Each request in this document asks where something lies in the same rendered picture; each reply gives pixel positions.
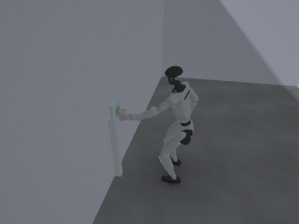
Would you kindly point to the left robot upper arm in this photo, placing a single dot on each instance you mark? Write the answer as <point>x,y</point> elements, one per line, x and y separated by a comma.
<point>169,102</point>

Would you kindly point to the robot shin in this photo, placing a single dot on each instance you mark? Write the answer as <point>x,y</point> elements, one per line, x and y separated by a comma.
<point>173,154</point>
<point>168,165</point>

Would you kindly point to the right robot upper arm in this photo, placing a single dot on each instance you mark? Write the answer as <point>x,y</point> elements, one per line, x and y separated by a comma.
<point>194,97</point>

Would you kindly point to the robot left shin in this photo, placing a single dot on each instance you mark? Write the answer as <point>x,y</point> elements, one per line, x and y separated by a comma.
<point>168,165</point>

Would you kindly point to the left robot hand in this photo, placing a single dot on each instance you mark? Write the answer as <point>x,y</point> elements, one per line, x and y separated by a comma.
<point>123,115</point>

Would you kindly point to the button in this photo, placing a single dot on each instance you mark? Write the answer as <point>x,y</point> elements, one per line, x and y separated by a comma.
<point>117,110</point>

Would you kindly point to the panel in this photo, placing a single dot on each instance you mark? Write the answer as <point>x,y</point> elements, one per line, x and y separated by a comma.
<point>114,136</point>

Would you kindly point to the robot right shin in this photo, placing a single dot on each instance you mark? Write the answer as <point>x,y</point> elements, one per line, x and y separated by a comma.
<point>173,154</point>

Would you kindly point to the right robot forearm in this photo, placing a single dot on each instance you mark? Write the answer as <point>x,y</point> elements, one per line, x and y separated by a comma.
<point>193,106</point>

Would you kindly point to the left robot forearm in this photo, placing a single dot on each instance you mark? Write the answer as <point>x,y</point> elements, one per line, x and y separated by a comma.
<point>143,115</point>

